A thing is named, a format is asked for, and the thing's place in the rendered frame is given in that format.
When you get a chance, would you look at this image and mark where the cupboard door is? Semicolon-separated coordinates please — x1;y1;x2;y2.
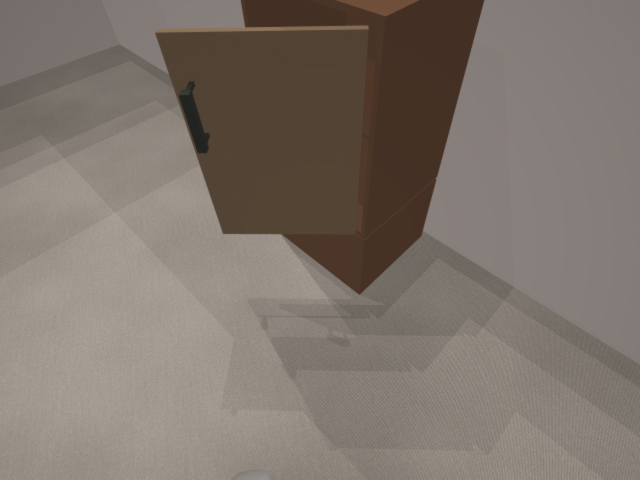
155;25;369;235

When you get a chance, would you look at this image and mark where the handle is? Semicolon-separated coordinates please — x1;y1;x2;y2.
179;81;210;153

